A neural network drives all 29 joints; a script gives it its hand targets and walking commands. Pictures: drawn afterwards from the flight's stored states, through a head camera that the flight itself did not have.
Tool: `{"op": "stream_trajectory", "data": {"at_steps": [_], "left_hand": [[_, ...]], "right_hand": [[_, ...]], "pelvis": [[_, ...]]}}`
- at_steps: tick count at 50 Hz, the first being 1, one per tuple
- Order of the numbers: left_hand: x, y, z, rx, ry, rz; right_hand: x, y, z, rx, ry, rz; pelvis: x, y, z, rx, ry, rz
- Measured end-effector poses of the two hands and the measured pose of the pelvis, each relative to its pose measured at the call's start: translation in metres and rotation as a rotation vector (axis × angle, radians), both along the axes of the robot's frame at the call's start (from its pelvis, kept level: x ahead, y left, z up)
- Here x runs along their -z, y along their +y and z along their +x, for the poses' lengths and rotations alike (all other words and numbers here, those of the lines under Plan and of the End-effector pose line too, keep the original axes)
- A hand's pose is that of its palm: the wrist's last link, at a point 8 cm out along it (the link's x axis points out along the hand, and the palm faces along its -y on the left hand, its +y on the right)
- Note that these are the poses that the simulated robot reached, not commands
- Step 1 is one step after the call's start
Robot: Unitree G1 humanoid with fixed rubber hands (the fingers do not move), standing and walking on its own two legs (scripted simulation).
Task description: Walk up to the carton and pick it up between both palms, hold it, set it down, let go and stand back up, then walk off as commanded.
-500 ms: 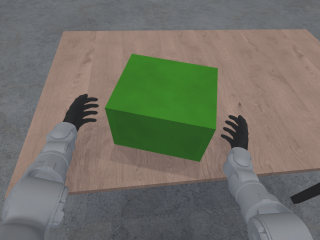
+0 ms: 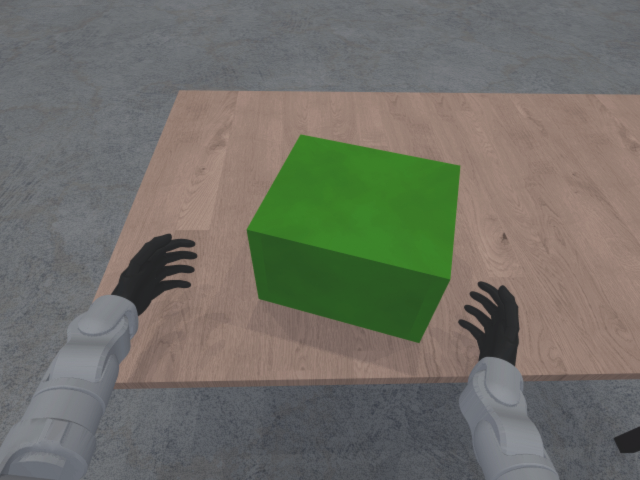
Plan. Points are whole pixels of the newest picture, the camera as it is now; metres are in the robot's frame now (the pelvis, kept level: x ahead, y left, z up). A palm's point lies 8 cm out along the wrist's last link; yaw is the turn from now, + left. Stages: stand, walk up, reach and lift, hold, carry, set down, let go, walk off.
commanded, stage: set down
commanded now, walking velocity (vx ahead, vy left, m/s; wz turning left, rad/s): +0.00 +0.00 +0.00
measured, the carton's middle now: (357, 233) +0.48 -0.03 +0.01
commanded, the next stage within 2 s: none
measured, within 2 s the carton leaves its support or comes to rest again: neither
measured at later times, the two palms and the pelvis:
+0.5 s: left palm (109, 334) +0.28 +0.27 +0.05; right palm (514, 381) +0.23 -0.19 +0.04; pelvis +0.02 +0.00 +0.00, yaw +0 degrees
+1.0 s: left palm (81, 423) +0.19 +0.27 +0.04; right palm (541, 431) +0.18 -0.20 +0.05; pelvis +0.03 -0.01 +0.01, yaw +0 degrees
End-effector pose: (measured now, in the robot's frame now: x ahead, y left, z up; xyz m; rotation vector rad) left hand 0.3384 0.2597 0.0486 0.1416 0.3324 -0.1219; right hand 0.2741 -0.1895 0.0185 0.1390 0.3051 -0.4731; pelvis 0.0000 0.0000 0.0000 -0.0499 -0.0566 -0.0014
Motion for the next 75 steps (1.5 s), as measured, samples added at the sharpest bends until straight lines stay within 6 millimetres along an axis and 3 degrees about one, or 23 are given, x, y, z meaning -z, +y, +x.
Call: {"op": "stream_trajectory", "data": {"at_steps": [10, 24, 31, 41, 49, 66, 75], "left_hand": [[0.011, 0.0, -0.03, 0.002, 0.039, -0.011], [0.002, 0.014, -0.055, -0.028, 0.032, 0.01], [0.002, 0.014, -0.074, -0.022, 0.05, 0.018], [0.005, 0.012, -0.122, -0.018, 0.062, 0.033], [0.007, 0.013, -0.151, -0.043, 0.083, 0.027], [0.014, 0.012, -0.138, -0.091, 0.122, 0.066], [0.033, 0.005, -0.142, -0.126, 0.181, 0.055]], "right_hand": [[-0.004, -0.008, -0.024, 0.012, 0.047, -0.014], [-0.018, -0.001, -0.041, -0.043, 0.069, -0.024], [-0.022, -0.005, -0.06, -0.046, 0.108, -0.031], [-0.032, -0.005, -0.099, -0.073, 0.163, -0.054], [-0.031, -0.005, -0.099, -0.096, 0.183, -0.069], [-0.003, -0.016, -0.091, -0.129, 0.247, -0.035], [0.011, -0.02, -0.088, -0.173, 0.256, -0.047]], "pelvis": [[-0.002, 0.0, 0.006, 0.001, -0.045, 0.003], [-0.004, -0.002, 0.018, 0.002, -0.057, 0.006], [-0.005, -0.004, 0.025, 0.003, -0.063, 0.007], [-0.007, -0.008, 0.03, 0.006, -0.063, 0.007], [-0.006, -0.01, 0.027, -0.005, -0.061, 0.006], [-0.006, -0.013, 0.035, -0.007, -0.035, 0.009], [-0.007, -0.016, 0.039, -0.013, -0.023, 0.013]]}}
